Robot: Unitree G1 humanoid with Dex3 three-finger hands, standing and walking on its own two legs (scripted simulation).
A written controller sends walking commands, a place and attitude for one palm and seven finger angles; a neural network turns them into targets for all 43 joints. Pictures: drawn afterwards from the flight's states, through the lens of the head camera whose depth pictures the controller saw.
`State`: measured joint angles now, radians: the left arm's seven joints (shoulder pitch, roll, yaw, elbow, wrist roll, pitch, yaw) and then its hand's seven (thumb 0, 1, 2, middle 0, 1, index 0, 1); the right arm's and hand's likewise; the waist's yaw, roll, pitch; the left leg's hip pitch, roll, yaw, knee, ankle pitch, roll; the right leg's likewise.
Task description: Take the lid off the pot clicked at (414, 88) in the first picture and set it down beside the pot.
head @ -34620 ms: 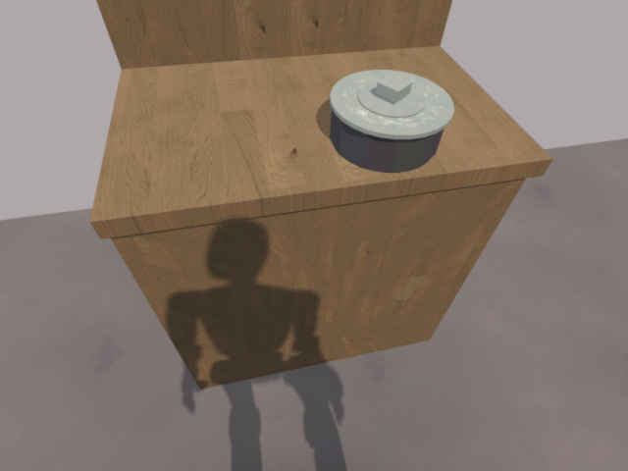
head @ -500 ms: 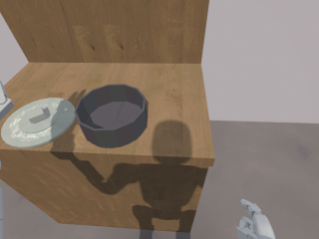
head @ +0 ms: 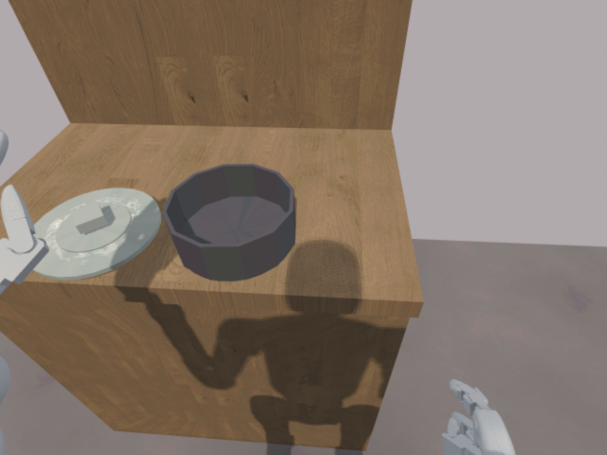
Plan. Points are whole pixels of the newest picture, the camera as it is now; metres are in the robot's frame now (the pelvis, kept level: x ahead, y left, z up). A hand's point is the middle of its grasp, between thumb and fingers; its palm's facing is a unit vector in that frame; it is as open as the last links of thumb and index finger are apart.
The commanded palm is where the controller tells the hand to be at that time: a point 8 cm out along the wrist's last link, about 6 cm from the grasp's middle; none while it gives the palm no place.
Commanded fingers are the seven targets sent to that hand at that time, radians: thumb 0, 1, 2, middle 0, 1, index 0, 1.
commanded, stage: draw the hand back to the body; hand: left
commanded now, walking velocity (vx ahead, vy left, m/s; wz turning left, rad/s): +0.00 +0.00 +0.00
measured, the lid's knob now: (89, 217) +0.42 +0.41 +0.08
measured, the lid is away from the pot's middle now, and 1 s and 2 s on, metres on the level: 0.24 0.24 0.24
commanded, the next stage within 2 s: step back with the hand held close in 0.26 s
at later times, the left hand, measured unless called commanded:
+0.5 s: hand out of the picture +0.17 +0.26 +0.28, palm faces +0.52 -0.78 -0.35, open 7.4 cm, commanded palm +0.11 +0.30 +0.27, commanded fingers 0.00 0.90 0.90 -0.20 -0.30 -0.20 -0.30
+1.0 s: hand out of the picture +0.13 +0.26 +0.27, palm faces +0.46 -0.75 -0.47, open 7.4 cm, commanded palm +0.06 +0.32 +0.27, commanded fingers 0.00 0.90 0.90 -0.20 -0.30 -0.20 -0.30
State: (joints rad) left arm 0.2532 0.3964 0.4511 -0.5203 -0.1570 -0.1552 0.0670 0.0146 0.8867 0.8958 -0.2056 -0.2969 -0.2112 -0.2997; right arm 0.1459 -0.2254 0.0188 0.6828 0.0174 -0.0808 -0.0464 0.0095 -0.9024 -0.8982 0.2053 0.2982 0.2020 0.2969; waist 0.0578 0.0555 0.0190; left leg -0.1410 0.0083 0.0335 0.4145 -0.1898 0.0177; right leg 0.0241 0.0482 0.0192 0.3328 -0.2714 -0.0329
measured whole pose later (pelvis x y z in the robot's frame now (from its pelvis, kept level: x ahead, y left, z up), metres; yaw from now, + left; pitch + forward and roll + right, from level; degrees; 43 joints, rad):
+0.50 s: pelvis -0.02 +0.02 +0.00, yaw +0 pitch -3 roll -3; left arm 0.29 0.44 0.51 -0.62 -0.11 -0.23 0.09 0.01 0.88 0.90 -0.21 -0.30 -0.21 -0.30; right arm 0.16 -0.22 0.02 0.63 0.02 -0.07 -0.02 0.01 -0.90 -0.90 0.21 0.30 0.20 0.30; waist 0.06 0.06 0.01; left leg -0.24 0.02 0.02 0.50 -0.21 0.04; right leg -0.04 0.06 0.01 0.34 -0.25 -0.01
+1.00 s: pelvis -0.07 +0.04 -0.02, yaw -1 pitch +0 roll -3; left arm 0.42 0.50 0.60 -0.78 -0.10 -0.24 0.12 0.01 0.88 0.89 -0.21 -0.30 -0.22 -0.30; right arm 0.25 -0.19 0.01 0.57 0.04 -0.09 -0.04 0.01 -0.90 -0.90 0.21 0.30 0.20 0.30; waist -0.01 0.06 0.02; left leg -0.45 0.01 0.05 0.61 -0.20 0.07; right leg -0.28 0.02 -0.04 0.54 -0.27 0.01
